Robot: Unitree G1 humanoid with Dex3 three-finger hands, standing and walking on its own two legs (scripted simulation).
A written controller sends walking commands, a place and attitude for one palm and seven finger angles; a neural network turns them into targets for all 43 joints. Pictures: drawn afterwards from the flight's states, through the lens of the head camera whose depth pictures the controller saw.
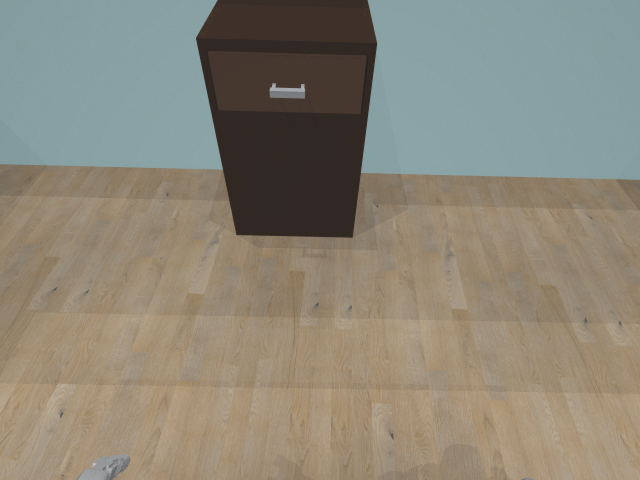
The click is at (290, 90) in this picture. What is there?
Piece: drawer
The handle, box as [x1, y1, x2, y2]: [270, 83, 304, 98]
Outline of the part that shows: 270,87 270,97 304,98 304,84 301,84 300,88 276,88 275,83 272,83 272,86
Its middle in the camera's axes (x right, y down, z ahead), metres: -0.10 -0.44 +1.15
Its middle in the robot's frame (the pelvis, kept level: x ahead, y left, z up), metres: +1.15 +0.16 -0.08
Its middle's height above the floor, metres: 0.68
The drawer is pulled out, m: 0.00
